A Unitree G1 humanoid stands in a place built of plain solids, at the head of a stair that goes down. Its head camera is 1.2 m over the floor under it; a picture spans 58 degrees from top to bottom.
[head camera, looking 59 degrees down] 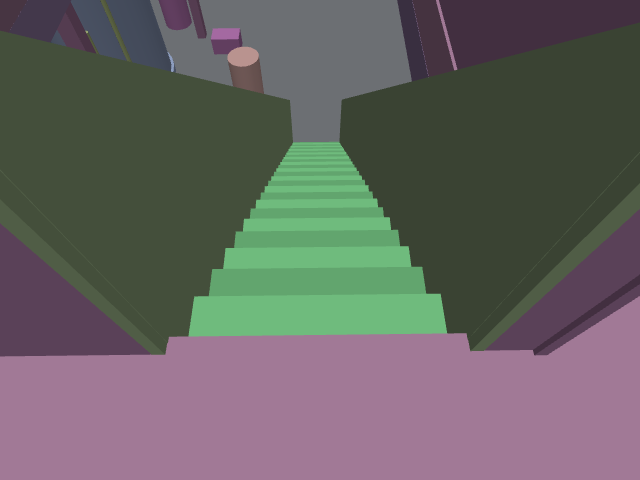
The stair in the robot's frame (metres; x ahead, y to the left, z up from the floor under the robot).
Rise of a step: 0.18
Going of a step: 0.20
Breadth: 0.93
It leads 1 degrees to the left of straight ahead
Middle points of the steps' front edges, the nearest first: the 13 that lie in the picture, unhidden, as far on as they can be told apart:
0.41 0.01 0.00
0.61 0.01 -0.18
0.81 0.01 -0.36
1.01 0.01 -0.54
1.21 0.02 -0.72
1.41 0.02 -0.90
1.61 0.02 -1.08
1.81 0.02 -1.26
2.01 0.03 -1.44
2.22 0.03 -1.62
2.42 0.03 -1.80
2.62 0.03 -1.98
2.82 0.03 -2.16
